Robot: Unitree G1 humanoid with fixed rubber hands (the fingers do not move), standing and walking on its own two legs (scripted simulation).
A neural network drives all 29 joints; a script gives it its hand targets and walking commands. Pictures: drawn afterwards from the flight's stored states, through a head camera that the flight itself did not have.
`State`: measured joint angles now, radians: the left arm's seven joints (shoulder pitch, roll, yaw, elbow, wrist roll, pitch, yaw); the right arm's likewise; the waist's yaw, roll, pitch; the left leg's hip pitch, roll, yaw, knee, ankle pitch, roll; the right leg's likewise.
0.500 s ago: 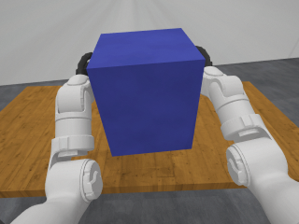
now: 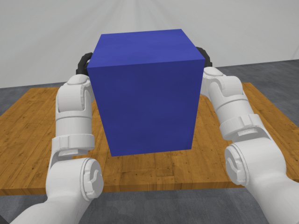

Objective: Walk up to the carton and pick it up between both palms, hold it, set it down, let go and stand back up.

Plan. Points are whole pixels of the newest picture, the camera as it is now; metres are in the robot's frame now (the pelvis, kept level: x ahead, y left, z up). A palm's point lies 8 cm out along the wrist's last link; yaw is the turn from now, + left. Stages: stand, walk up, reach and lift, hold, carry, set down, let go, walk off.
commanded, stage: hold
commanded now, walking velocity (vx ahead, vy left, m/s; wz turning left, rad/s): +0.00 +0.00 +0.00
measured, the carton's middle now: (146, 92) +0.36 +0.00 +0.24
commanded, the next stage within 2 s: none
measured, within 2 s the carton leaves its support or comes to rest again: neither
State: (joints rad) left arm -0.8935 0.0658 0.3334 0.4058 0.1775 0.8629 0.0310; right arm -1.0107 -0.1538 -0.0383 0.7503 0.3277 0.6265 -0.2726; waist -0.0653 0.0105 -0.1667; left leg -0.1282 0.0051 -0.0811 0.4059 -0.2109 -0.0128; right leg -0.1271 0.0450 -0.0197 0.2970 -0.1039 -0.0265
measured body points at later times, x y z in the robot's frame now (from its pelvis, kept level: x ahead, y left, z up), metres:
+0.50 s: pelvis +0.01 +0.00 +0.00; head -0.08 +0.01 +0.44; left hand +0.39 +0.16 +0.27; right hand +0.40 -0.14 +0.28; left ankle +0.01 +0.13 -0.75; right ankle +0.04 -0.10 -0.75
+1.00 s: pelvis +0.01 +0.00 +0.00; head -0.09 +0.02 +0.44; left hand +0.38 +0.16 +0.27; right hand +0.39 -0.15 +0.27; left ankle +0.01 +0.13 -0.75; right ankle +0.04 -0.10 -0.75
